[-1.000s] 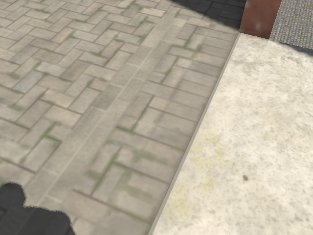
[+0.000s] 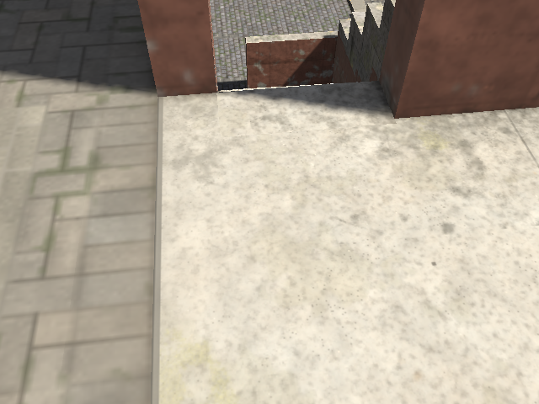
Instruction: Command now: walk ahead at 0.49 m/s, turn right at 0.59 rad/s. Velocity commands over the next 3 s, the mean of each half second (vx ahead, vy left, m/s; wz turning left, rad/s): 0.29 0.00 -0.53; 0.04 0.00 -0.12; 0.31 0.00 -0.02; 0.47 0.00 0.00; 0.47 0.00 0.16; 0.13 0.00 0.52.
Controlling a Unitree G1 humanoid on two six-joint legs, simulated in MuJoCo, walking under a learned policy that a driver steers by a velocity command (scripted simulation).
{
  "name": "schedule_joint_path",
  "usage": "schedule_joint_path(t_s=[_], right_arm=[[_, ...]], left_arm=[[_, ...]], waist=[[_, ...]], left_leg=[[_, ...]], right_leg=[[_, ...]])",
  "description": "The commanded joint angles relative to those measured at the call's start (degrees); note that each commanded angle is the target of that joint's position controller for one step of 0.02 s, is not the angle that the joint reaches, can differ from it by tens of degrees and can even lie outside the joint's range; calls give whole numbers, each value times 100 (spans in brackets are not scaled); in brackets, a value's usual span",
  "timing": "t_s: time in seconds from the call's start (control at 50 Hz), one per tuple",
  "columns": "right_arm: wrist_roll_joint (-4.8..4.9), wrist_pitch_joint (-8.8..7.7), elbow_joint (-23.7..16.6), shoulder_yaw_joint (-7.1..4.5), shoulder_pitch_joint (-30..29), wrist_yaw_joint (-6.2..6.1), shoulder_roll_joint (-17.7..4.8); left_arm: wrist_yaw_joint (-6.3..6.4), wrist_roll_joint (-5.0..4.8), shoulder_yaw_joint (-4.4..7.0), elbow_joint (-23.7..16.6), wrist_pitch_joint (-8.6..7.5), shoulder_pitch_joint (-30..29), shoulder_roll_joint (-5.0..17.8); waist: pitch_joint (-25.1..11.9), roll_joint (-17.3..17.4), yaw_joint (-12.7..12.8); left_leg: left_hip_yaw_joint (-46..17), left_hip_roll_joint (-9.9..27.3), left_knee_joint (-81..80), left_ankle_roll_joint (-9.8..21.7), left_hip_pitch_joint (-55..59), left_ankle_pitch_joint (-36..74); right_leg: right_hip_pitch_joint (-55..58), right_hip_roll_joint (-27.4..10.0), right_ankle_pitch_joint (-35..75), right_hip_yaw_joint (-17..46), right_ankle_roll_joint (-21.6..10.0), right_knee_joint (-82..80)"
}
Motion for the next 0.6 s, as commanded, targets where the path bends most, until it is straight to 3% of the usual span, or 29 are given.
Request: schedule_joint_path(t_s=[0.02,0.1,0.18,0.24,0.3,0.32,0.34,0.36,0.38,0.4,0.42,0.44,0.46,0.5,0.56,0.6], right_arm=[[1,-82,-124,-131,178,25,-477],[27,-103,31,-243,301,21,-784],[34,51,15,-241,192,-73,-946],[136,179,46,-262,382,-129,-1126],[266,321,-9,-336,272,-195,-1316],[284,376,-47,-328,202,-218,-1261],[181,382,-52,-248,479,-208,-1038],[-233,347,-226,-5,933,-130,-298],[-41,268,-257,43,1393,-41,-559],[147,289,-252,-96,807,-7,-1069],[180,336,-377,-73,443,-25,-988],[103,415,-309,-51,339,-96,-847],[80,512,-327,-70,342,-150,-863],[71,658,-268,-76,592,-188,-769],[28,711,-256,-23,521,-264,-551],[32,750,-265,0,355,-281,-481]], left_arm=[[-32,-21,71,-479,28,155,169],[-46,52,47,-839,82,-345,170],[-207,103,2,-1119,-7,-1017,115],[-344,90,40,-1369,28,-1368,197],[-415,140,203,-1470,68,-1012,521],[-401,153,328,-1315,55,-372,718],[-294,175,485,-1169,52,226,1092],[-146,213,528,-1259,94,243,1627],[-189,312,435,-1618,45,67,1626],[-237,297,329,-1694,51,-100,1129],[-233,198,247,-1624,51,-376,908],[-213,146,180,-1590,69,-583,723],[-198,154,145,-1578,91,-775,663],[-190,284,154,-1553,74,-956,735],[-119,299,152,-1449,56,-969,716],[-63,289,134,-1402,108,-1013,664]], waist=[[-240,622,-3],[-50,440,-27],[63,476,-171],[-95,644,-302],[-372,775,-7],[-654,631,339],[-1008,119,559],[-1444,-1455,59],[-2844,-1539,33],[-2657,-455,357],[-1988,-168,245],[-1575,208,102],[-1322,87,-69],[-1190,-160,-292],[-1211,-243,-263],[-1189,-347,-178]], left_leg=[[-1461,1628,-1490,979,918,207],[-768,1747,-1688,1105,1007,922],[332,1404,-1253,808,916,2548],[473,1526,-852,629,1343,2692],[527,1653,160,419,1711,3484],[658,1469,1072,266,1605,3503],[742,1094,2413,-30,884,2520],[689,456,4405,-344,-999,-2693],[-519,-47,5865,-443,-1860,-3546],[-907,272,5995,-390,-2043,-2849],[-783,481,5643,-355,-2245,-2340],[-790,694,5229,-402,-2094,-2044],[-804,774,4884,-430,-1730,-1897],[-632,670,4459,-461,-1019,-1671],[-596,602,3530,-534,-753,-1500],[-608,621,2972,-528,-558,-1277]], right_leg=[[-1044,-697,348,164,15,-43],[-1601,-817,1042,176,107,-809],[-1046,-560,2241,-412,139,-2427],[-734,-384,2262,-643,68,-3101],[-149,-22,1479,-878,-229,-3559],[612,219,1755,-967,-397,-4032],[1811,130,3070,-597,-634,-4330],[3372,-1398,6173,1295,-1226,-3713],[4220,-2479,5537,3459,-2394,-4270],[3820,-2107,4861,2836,-2090,-4521],[3207,-1819,4330,2099,-1759,-4534],[2516,-1541,3960,1707,-1495,-4619],[1816,-1385,3774,1454,-1401,-4774],[971,-1163,3755,1048,-1354,-5020],[827,-1076,3564,776,-1353,-5109],[756,-1021,2571,740,-1278,-5216]])
Next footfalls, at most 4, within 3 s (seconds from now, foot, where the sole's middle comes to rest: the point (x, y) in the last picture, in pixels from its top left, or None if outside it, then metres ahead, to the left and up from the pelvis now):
0.34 right None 0.32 -0.17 -0.77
0.76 left None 0.32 0.07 -0.77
1.68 left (298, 306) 0.72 -0.04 -0.77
2.24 right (399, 237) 0.96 -0.35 -0.77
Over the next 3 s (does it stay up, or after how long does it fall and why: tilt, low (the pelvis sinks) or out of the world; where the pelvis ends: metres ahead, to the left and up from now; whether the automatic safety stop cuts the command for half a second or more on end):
stays up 1.11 -0.21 0.01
